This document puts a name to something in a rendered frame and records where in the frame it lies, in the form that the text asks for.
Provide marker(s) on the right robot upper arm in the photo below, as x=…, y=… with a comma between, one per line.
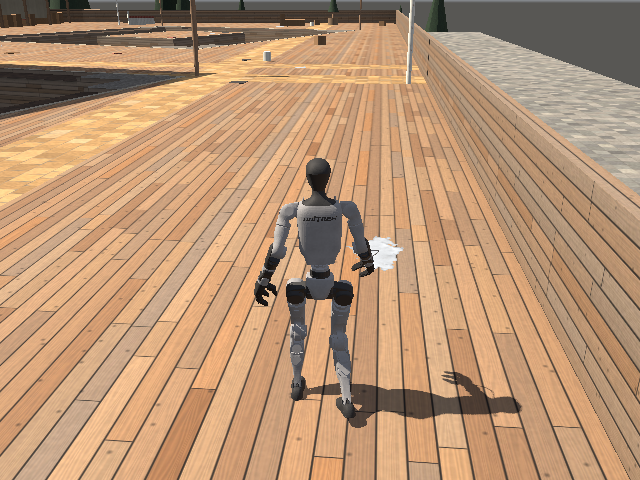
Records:
x=350, y=211

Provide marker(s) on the right robot forearm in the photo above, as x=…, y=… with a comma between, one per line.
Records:
x=366, y=258

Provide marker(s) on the left robot upper arm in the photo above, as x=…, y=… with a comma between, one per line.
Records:
x=286, y=213

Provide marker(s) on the right robot hand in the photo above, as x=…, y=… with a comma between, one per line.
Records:
x=368, y=271

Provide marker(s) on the robot right foot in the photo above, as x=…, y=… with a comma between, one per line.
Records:
x=347, y=410

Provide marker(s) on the left robot forearm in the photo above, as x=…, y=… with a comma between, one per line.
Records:
x=268, y=268

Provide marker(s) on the left robot hand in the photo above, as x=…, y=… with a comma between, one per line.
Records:
x=260, y=290

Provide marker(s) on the robot right shin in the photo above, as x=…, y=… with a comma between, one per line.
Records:
x=342, y=365

